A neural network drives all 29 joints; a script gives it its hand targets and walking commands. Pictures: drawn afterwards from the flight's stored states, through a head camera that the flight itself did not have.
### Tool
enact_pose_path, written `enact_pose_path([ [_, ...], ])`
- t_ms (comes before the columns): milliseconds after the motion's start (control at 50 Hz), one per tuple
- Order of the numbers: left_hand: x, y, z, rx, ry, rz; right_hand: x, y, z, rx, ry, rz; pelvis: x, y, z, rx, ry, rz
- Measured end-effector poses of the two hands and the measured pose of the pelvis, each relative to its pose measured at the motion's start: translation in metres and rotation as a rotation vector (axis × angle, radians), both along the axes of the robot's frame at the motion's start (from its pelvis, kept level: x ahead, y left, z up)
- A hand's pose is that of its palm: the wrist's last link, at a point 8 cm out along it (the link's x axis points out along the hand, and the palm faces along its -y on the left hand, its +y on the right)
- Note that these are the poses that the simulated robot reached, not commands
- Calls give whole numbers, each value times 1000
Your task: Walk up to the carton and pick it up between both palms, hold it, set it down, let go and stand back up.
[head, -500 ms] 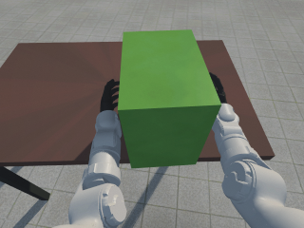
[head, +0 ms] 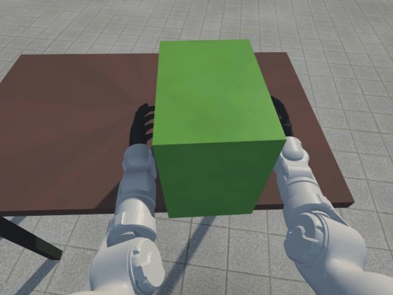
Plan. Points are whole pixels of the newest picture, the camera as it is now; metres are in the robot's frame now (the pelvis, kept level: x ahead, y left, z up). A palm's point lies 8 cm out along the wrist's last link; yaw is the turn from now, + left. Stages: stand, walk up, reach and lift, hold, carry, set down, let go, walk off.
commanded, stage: set down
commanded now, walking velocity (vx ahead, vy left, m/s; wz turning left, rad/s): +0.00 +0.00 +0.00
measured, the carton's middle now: (207, 131) +0.46 +0.05 +0.04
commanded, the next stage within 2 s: none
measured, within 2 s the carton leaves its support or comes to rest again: neither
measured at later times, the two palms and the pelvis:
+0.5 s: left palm (140, 145) +0.39 +0.19 +0.06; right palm (280, 138) +0.43 -0.11 +0.08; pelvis +0.00 +0.00 +0.00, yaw -1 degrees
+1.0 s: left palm (136, 142) +0.40 +0.20 +0.06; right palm (282, 129) +0.46 -0.12 +0.07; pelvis -0.01 +0.01 -0.01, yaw -2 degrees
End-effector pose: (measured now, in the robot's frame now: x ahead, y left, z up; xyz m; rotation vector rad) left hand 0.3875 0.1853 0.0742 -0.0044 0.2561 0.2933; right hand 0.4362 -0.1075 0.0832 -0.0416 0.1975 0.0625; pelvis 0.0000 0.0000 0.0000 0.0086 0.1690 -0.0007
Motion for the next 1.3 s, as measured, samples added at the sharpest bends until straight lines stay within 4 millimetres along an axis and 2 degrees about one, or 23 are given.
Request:
enact_pose_path([
  [560, 0, 2, -12, -9, 24, 40, -4, -1, -10, -13, 48, 1, -1, 5, -2, -5, 20, -15],
  [900, 12, 4, -11, -24, 49, 19, 20, 0, -8, -14, 114, 26, -11, 7, -11, -26, 141, -29],
  [1140, 3, 34, -28, -25, 45, 49, 27, -28, -21, -19, 104, 17, -15, 4, -19, -29, 207, -12],
  [1300, 1, 45, -18, -7, 23, 38, 31, -45, -14, 11, 72, 26, -18, 4, -22, -27, 231, -3],
])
